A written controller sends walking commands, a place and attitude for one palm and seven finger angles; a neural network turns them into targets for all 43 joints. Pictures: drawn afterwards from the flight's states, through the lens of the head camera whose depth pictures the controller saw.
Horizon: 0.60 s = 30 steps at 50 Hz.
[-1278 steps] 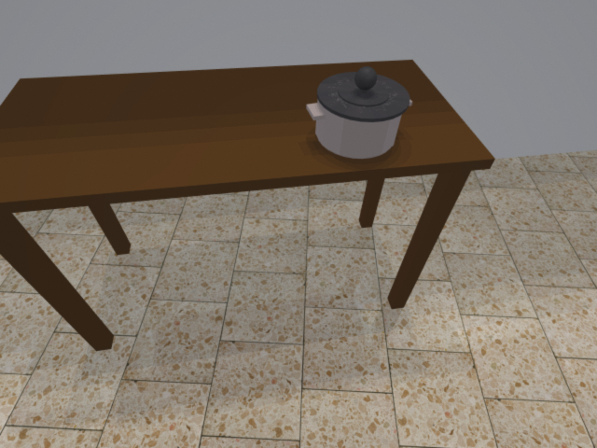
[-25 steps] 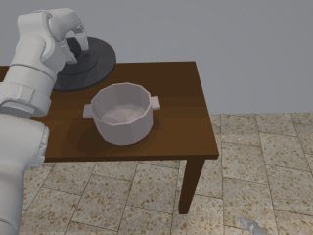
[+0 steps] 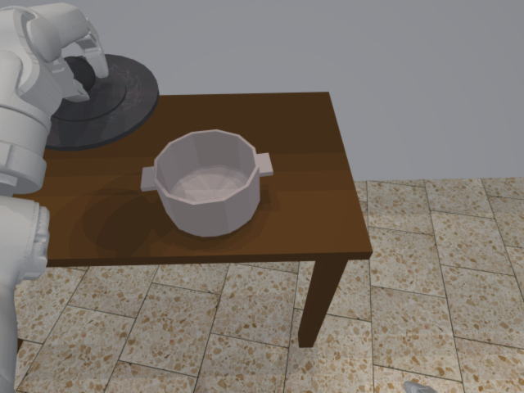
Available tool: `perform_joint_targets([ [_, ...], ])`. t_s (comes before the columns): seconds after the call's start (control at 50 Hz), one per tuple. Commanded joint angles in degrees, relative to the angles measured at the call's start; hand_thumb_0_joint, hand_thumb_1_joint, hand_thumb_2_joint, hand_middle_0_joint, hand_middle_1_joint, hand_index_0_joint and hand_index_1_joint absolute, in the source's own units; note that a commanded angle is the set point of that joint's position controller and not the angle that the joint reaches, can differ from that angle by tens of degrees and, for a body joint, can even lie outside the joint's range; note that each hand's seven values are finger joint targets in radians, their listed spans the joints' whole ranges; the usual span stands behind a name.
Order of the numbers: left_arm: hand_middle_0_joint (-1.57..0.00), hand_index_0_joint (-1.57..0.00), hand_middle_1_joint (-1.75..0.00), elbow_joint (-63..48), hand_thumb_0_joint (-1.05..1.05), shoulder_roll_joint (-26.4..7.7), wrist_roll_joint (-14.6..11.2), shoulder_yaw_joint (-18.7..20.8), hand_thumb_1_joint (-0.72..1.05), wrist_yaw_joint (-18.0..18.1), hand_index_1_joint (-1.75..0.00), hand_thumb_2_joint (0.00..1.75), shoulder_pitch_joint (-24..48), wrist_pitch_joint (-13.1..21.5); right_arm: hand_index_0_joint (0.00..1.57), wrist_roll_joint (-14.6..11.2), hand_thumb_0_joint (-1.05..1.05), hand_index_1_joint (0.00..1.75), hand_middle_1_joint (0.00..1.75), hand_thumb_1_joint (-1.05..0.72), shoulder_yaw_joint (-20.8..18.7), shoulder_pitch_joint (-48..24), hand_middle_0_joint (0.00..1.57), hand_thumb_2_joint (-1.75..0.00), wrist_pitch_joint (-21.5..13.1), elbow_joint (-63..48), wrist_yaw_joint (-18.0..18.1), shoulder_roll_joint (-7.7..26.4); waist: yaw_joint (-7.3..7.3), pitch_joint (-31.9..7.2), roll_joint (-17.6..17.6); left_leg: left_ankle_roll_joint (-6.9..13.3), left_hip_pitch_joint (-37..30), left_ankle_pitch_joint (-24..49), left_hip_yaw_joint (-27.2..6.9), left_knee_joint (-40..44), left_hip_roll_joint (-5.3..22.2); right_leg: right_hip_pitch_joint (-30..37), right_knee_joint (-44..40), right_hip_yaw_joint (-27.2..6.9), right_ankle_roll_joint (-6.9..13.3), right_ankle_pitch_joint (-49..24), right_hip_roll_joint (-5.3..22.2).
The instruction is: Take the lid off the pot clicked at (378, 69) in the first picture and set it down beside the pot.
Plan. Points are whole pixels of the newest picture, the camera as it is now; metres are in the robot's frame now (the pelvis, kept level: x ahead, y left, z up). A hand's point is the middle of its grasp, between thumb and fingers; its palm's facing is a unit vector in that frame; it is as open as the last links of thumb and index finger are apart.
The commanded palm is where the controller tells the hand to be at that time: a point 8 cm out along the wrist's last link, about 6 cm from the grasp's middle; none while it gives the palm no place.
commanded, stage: move the lid sideways beside the pot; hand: left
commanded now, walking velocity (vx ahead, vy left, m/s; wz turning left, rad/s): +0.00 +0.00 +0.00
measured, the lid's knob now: (76, 74) +0.48 +0.26 +0.25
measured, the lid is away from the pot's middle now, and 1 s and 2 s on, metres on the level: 0.16 0.24 0.23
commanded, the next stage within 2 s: lower the lid onto the table in 0.80 s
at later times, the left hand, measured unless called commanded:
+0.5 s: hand (30, 79) +0.45 +0.30 +0.26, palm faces -0.23 -0.11 -0.97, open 7.4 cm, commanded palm +0.44 +0.31 +0.34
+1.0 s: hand (5, 86) +0.44 +0.34 +0.25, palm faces -0.24 -0.17 -0.96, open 7.4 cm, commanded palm +0.44 +0.33 +0.33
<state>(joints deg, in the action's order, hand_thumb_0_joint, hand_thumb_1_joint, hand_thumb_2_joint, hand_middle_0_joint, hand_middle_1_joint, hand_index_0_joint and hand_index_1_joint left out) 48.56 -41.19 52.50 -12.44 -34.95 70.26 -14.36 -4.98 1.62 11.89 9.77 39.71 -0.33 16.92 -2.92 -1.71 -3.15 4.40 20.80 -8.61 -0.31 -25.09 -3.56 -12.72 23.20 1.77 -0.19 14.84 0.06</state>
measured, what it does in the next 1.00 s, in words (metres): stands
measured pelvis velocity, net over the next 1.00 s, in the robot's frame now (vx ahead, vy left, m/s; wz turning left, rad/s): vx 0.01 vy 0.00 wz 0.00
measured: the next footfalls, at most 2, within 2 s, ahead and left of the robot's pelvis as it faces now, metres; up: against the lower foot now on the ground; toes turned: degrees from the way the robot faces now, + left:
none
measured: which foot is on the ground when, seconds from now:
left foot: down 0.00-1.00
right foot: down 0.00-1.00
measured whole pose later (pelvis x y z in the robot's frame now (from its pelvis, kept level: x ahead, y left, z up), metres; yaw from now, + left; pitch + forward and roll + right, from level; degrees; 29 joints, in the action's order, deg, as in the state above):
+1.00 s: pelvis +0.01 +0.00 +0.00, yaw +0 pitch +6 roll -2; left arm 56.7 -52.1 54.3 -5.6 -35.1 70.9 -7.5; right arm -5.9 1.4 13.5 11.4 39.8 0.2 17.9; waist -3.8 -0.7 -2.5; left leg 4.1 22.7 -9.6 -0.9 -26.5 -2.7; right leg -13.2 21.6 2.1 0.0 14.3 -1.0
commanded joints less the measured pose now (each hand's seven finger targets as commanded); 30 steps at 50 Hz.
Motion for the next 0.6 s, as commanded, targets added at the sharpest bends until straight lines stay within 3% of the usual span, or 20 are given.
perform_joint_targets([
  [0.0,-0.86,-0.85,-1.06,-14.93,0.00,-17.85,2.16,8.25,0.72,4.54,-1.06,0.89,37.30,1.45,0.20,0.35,0.00,0.30,0.30,-0.90,-2.99,-2.06,0.20,-0.90,-2.08,-6.23,0.78,9.07,-0.58,-26.17,-4.01,-0.61,-25.99,18.15,-4.72,-0.40,0.89,-5.50,-2.80,0.47,3.46,-10.08,-3.87],
  [0.02,-0.86,-0.85,-1.06,-12.55,0.00,-17.50,1.84,7.90,0.72,4.19,-1.06,0.89,34.35,1.40,0.20,0.36,0.00,0.30,0.30,-0.90,-3.11,-1.55,0.20,-0.90,-2.12,-6.09,0.93,9.52,-0.59,-24.36,-3.90,-0.65,-24.66,18.54,-4.44,-0.58,0.70,-5.39,-3.32,0.67,3.62,-11.03,-3.88],
  [0.04,-0.86,-0.85,-1.06,-13.94,0.00,-21.02,2.27,10.59,0.72,4.37,-1.06,0.89,35.74,1.63,0.20,0.30,0.00,0.30,0.30,-0.90,-3.04,-1.38,0.20,-0.90,-1.82,-6.18,0.76,9.36,-0.16,-26.47,-1.58,-0.64,-24.40,16.79,-4.38,0.06,0.88,-3.85,-2.87,0.43,3.30,-10.53,-3.73],
  [0.08,-0.86,-0.85,-1.06,-7.27,0.00,-19.38,1.88,9.14,0.72,4.06,-1.06,0.89,31.53,1.75,0.20,-0.02,0.00,0.30,0.30,-0.90,-2.64,-1.45,0.20,-0.90,-1.25,-5.97,1.03,9.17,-0.29,-21.78,0.90,-0.21,-20.56,14.31,-3.69,0.29,0.70,-4.14,-2.58,0.79,3.22,-10.34,-3.49],
  [0.12,-0.86,-0.85,-1.06,-7.81,0.00,-16.06,1.42,5.53,0.72,3.67,-1.06,0.89,32.91,1.78,0.20,-0.27,0.00,0.30,0.30,-0.90,-2.97,-1.47,0.20,-0.90,-0.86,-5.82,0.92,9.67,-1.01,-20.17,-1.07,-0.58,-20.41,12.95,-3.64,0.76,0.89,-5.32,-3.42,1.08,3.32,-9.35,-3.41],
  [0.14,-0.86,-0.85,-1.06,-12.05,0.00,-17.02,2.09,5.82,0.72,3.94,-1.06,0.89,36.49,1.89,0.20,-0.16,0.00,0.30,0.30,-0.90,-2.97,-1.81,0.20,-0.90,-0.95,-6.21,0.70,9.32,-0.84,-23.28,-2.67,-0.62,-22.60,13.55,-3.98,0.80,0.95,-5.27,-3.15,0.67,3.19,-8.76,-3.47],
  [0.16,-0.86,-0.85,-1.06,-11.60,0.00,-16.84,2.50,5.98,0.72,4.21,-1.06,0.89,36.65,1.99,0.20,-0.08,0.00,0.30,0.30,-0.90,-3.04,-1.91,0.20,-0.90,-1.09,-6.12,0.87,9.27,-1.05,-23.42,-3.67,-0.49,-23.73,14.96,-4.05,0.03,1.03,-6.24,-2.95,0.63,3.36,-8.84,-3.60],
  [0.18,-0.86,-0.85,-1.06,-13.26,0.00,-19.38,2.76,7.84,0.72,4.44,-1.06,0.89,37.26,2.37,0.20,0.12,0.00,0.30,0.30,-0.90,-3.06,-1.40,0.20,-0.90,-1.21,-6.17,0.90,9.48,-0.74,-25.23,-4.52,-0.53,-24.73,15.61,-4.35,0.01,1.08,-5.79,-3.18,0.53,3.40,-8.99,-3.72],
  [0.22,-0.86,-0.85,-1.06,-13.34,0.00,-19.08,2.30,7.28,0.72,4.35,-1.06,0.89,36.55,2.90,0.20,0.03,0.00,0.30,0.30,-0.90,-3.11,-1.14,0.20,-0.90,-1.43,-6.00,1.10,9.74,-1.16,-24.30,-6.26,-0.90,-25.27,17.97,-4.67,-0.59,1.13,-6.44,-3.70,0.82,3.67,-9.75,-3.87],
  [0.26,-0.86,-0.85,-1.06,-9.76,0.00,-15.58,2.09,4.98,0.72,3.97,-1.06,0.89,36.57,2.78,0.20,-0.21,0.00,0.30,0.30,-0.90,-2.87,-0.80,0.20,-0.90,-1.48,-5.12,1.11,9.08,-1.80,-21.11,-3.99,-0.77,-24.36,14.26,-4.97,0.37,1.47,-8.09,-3.74,1.23,3.31,-7.36,-3.97],
  [0.32,-0.86,-0.85,-1.06,-5.53,0.00,-22.09,2.17,9.43,0.72,4.02,-1.06,0.89,32.99,3.79,0.20,-0.14,0.00,0.30,0.30,-0.90,-2.80,0.32,0.20,-0.90,-1.22,-4.96,1.61,10.28,-1.07,-21.01,-2.23,-0.49,-21.09,11.80,-3.92,0.62,1.14,-5.56,-4.14,1.10,3.45,-8.33,-3.54],
  [0.34,-0.86,-0.85,-1.06,-9.72,0.00,-22.79,2.79,9.09,0.72,3.98,-1.06,0.89,37.63,4.37,0.20,-0.09,0.00,0.30,0.30,-0.90,-2.67,-0.23,0.20,-0.90,-1.11,-5.19,1.43,9.83,-0.83,-24.37,-2.96,-0.52,-22.45,12.22,-3.99,1.11,1.10,-4.47,-3.73,0.89,3.22,-8.56,-3.64],
  [0.36,-0.86,-0.85,-1.06,-6.82,0.00,-20.21,2.76,7.50,0.72,3.99,-1.06,0.89,36.95,4.50,0.20,-0.15,0.00,0.30,0.30,-0.90,-2.70,-0.34,0.20,-0.90,-1.14,-5.04,1.67,9.31,-1.32,-22.62,-2.21,-0.10,-22.27,12.35,-3.63,0.28,0.94,-5.41,-3.67,0.92,3.24,-8.48,-3.67],
  [0.38,-0.86,-0.85,-1.06,-6.00,0.00,-20.41,2.64,7.36,0.72,3.98,-1.06,0.89,36.74,4.69,0.20,-0.28,0.00,0.30,0.30,-0.90,-2.69,0.04,0.20,-0.90,-0.92,-4.62,1.62,9.58,-1.47,-21.71,-2.22,-0.23,-21.67,11.65,-3.78,0.65,1.25,-5.71,-3.80,1.11,3.14,-8.05,-3.61],
  [0.42,-0.86,-0.85,-1.06,-9.55,0.00,-20.74,2.64,7.12,0.72,4.18,-1.06,0.89,38.29,5.31,0.20,-0.15,0.00,0.30,0.30,-0.90,-3.15,0.30,0.20,-0.90,-1.33,-4.92,1.57,10.07,-1.34,-24.14,-5.96,-0.61,-24.46,14.94,-4.22,-0.19,1.27,-6.23,-3.97,1.06,3.49,-8.96,-3.75],
  [0.44,-0.86,-0.85,-1.06,-11.82,0.00,-24.87,3.38,10.42,0.72,4.54,-1.06,0.89,39.48,5.71,0.20,0.16,0.00,0.30,0.30,-0.90,-3.12,0.69,0.20,-0.90,-1.44,-5.00,1.42,9.97,-0.71,-27.52,-6.40,-0.54,-25.74,16.51,-4.46,-0.21,1.41,-4.93,-3.65,0.64,3.35,-9.31,-3.86],
  [0.48,-0.86,-0.85,-1.06,-8.20,0.00,-25.69,3.59,11.19,0.72,4.51,-1.06,0.89,36.26,6.44,0.20,-0.03,0.00,0.30,0.30,-0.90,-2.84,0.91,0.20,-0.90,-1.07,-4.99,1.50,9.87,-0.81,-25.80,-5.29,-0.38,-24.28,17.77,-4.16,-0.80,1.34,-4.99,-3.32,0.86,3.32,-10.22,-3.87],
  [0.52,-0.86,-0.85,-1.06,-1.87,0.00,-25.21,2.81,10.94,0.72,4.05,-1.06,0.89,31.21,6.81,0.20,-0.33,0.00,0.30,0.30,-0.90,-2.73,1.72,0.20,-0.90,-0.82,-4.84,1.69,10.16,-1.02,-21.17,-3.21,-0.20,-20.47,16.43,-3.10,-0.81,1.19,-4.55,-3.71,1.16,3.23,-11.59,-3.62],
  [0.54,-0.86,-0.85,-1.06,-1.08,0.00,-25.36,3.14,10.53,0.72,3.86,-1.06,0.89,31.77,6.83,0.20,-0.31,0.00,0.30,0.30,-0.90,-2.56,1.55,0.20,-0.90,-0.43,-4.60,1.66,9.88,-1.07,-20.97,-1.45,-0.04,-19.57,14.54,-2.69,-0.28,1.34,-4.02,-3.47,0.95,2.86,-11.04,-3.50],
  [0.58,-0.86,-0.85,-1.06,-4.15,0.00,-26.90,3.23,11.24,0.72,4.08,-1.06,0.89,33.95,7.43,0.20,-0.36,0.00,0.30,0.30,-0.90,-2.74,1.40,0.20,-0.90,0.04,-5.09,1.56,10.12,-0.88,-22.99,-2.89,0.12,-20.40,15.86,-2.66,-0.60,1.35,-3.36,-3.08,0.79,2.93,-12.08,-3.43],
])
